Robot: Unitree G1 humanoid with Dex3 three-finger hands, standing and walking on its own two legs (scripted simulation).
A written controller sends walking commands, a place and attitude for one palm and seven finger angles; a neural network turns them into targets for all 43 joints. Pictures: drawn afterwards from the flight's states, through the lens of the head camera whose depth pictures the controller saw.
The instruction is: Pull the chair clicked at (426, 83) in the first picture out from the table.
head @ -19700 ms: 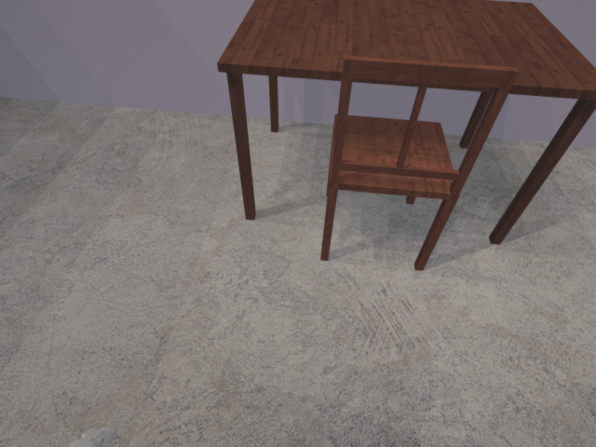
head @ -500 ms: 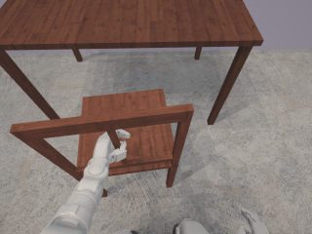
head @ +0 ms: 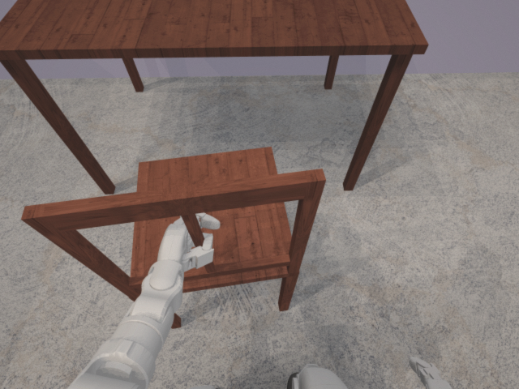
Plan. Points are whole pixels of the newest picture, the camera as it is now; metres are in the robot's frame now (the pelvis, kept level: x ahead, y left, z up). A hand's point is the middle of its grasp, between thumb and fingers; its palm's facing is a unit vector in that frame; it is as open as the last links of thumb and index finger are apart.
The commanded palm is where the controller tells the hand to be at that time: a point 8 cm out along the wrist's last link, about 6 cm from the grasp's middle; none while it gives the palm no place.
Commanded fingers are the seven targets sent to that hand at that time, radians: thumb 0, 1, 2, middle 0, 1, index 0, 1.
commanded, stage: step backward, pulling the chair out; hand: left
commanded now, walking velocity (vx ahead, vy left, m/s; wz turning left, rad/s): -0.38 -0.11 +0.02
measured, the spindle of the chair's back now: (200, 245) +0.37 +0.11 -0.10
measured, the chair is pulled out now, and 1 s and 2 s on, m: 0.37 0.56 0.56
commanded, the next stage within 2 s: stop walking, hand still on the chair in 0.58 s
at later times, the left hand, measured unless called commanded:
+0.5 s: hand (203, 314) +0.23 +0.09 -0.05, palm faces -0.11 -0.98 -0.16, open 5.0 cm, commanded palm +0.23 +0.14 -0.05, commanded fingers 0.00 0.90 0.90 -0.50 -1.45 -0.50 -1.45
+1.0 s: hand (198, 367) +0.16 +0.09 -0.05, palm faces -0.09 -0.99 -0.15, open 5.0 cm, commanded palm +0.15 +0.14 -0.04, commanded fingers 0.00 0.90 0.90 -0.50 -1.45 -0.50 -1.45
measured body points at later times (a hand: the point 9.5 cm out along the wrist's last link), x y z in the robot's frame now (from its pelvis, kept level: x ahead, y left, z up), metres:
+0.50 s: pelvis -0.10 +0.00 +0.00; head -0.04 -0.01 +0.44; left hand +0.23 +0.14 -0.04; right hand +0.00 -0.25 -0.13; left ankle -0.08 +0.15 -0.73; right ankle -0.10 -0.11 -0.73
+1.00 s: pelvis -0.15 +0.00 +0.00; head -0.12 -0.02 +0.45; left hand +0.16 +0.14 -0.04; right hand -0.07 -0.25 -0.13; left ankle -0.11 +0.14 -0.73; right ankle -0.10 -0.11 -0.73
